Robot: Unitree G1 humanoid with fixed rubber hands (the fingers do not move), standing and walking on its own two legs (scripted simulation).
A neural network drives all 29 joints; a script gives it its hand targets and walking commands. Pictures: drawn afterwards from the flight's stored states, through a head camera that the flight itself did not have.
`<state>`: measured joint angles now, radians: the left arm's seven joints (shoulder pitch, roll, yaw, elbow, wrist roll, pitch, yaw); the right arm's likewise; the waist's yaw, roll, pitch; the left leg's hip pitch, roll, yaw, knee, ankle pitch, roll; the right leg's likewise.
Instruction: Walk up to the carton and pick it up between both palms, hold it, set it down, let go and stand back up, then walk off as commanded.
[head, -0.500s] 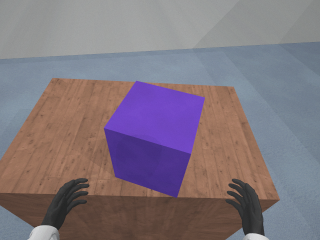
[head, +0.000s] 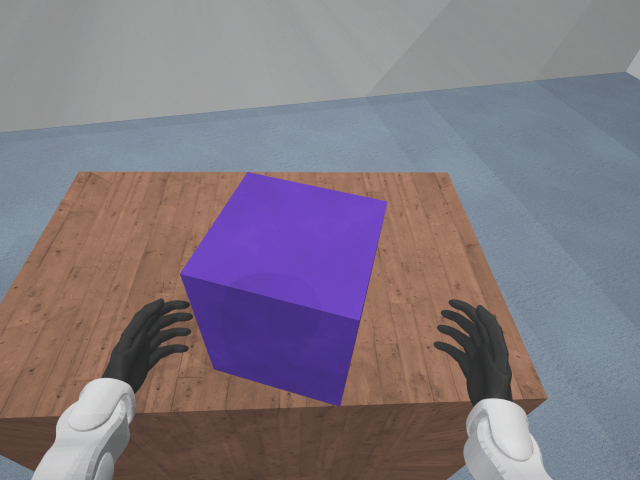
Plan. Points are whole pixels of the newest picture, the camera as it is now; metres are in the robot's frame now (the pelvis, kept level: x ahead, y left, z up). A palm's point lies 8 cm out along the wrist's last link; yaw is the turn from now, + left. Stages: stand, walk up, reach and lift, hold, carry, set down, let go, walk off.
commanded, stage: reach and lift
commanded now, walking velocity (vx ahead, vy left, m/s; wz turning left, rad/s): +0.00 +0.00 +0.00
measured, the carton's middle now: (294, 291) +0.40 +0.06 -0.01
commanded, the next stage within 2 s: none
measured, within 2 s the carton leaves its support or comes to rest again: neither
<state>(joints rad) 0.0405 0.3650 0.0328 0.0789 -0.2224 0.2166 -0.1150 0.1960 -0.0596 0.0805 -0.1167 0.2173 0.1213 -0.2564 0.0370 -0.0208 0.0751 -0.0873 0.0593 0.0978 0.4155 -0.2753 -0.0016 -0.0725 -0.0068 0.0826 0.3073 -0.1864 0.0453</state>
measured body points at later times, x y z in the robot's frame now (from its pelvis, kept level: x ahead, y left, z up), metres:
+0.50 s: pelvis -0.02 +0.00 +0.00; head -0.02 +0.02 +0.45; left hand +0.35 +0.24 +0.13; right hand +0.32 -0.15 +0.11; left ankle -0.03 +0.11 -0.75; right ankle -0.01 -0.16 -0.75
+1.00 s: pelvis -0.01 +0.00 +0.00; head +0.00 +0.03 +0.45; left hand +0.41 +0.23 +0.16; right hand +0.38 -0.13 +0.15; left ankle -0.03 +0.11 -0.75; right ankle -0.01 -0.16 -0.74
